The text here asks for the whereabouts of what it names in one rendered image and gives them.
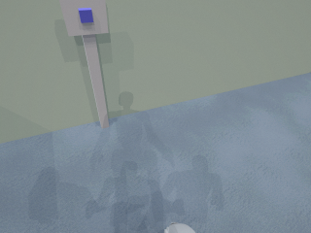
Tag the button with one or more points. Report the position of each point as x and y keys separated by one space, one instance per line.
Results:
x=85 y=15

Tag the robot right thigh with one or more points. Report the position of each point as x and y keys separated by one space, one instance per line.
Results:
x=178 y=228

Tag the panel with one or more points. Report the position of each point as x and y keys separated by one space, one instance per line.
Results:
x=70 y=11

